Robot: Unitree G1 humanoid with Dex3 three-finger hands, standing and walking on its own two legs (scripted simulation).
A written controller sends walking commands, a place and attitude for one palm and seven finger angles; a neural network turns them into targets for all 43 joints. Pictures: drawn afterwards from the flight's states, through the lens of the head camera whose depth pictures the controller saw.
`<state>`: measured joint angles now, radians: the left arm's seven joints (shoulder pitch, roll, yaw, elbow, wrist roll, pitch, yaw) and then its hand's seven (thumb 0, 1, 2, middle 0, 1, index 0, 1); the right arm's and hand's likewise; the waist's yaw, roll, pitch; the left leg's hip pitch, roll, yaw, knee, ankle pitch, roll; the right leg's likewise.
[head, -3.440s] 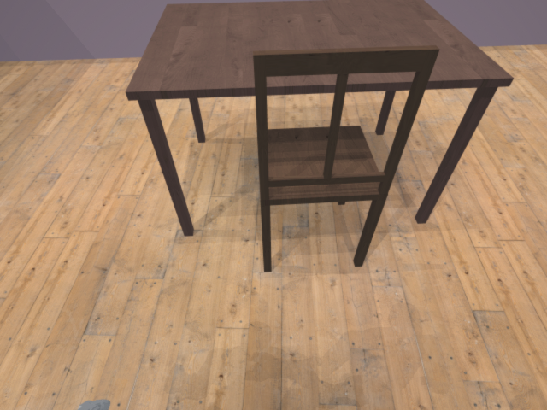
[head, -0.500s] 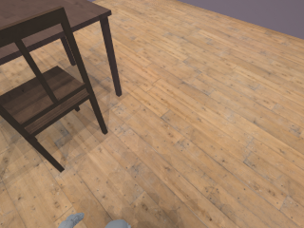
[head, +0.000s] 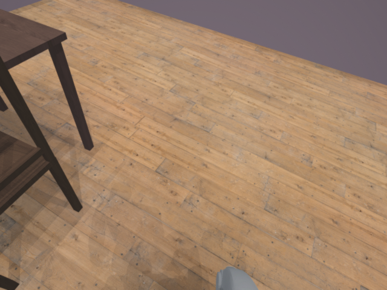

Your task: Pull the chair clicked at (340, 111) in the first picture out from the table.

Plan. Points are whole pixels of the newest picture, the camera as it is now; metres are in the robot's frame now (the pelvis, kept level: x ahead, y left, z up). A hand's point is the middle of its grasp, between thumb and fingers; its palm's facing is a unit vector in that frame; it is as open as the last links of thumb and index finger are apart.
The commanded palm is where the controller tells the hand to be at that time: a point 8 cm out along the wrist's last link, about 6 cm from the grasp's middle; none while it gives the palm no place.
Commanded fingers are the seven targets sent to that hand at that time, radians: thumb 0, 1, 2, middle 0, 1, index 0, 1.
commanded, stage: walk to a spot facing it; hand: left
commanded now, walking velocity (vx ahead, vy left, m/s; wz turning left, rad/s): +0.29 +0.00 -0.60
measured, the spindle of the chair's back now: out of the picture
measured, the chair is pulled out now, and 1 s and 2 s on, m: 0.00 0.00 0.00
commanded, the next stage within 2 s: none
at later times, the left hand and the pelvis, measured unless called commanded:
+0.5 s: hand (148, 222) +0.32 +0.13 -0.18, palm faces -0.29 -0.93 -0.21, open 7.4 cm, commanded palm none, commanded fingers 0.00 0.90 0.90 -0.20 -0.30 -0.20 -0.30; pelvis +0.19 -0.04 -0.02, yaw -17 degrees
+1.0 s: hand (154, 163) +0.52 +0.14 -0.18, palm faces -0.52 -0.83 -0.22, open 7.4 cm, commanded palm none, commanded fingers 0.00 0.90 0.90 -0.20 -0.30 -0.20 -0.30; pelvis +0.35 -0.01 -0.01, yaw -37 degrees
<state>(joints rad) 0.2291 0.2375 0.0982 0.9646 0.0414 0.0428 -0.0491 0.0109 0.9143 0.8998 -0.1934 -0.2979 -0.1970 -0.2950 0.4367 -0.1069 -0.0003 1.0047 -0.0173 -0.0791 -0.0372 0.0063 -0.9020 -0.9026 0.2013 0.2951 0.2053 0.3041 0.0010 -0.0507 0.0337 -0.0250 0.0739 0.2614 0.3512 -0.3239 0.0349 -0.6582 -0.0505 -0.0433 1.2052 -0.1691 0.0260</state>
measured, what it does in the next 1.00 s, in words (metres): walks ahead, turning right: right foot, then left foot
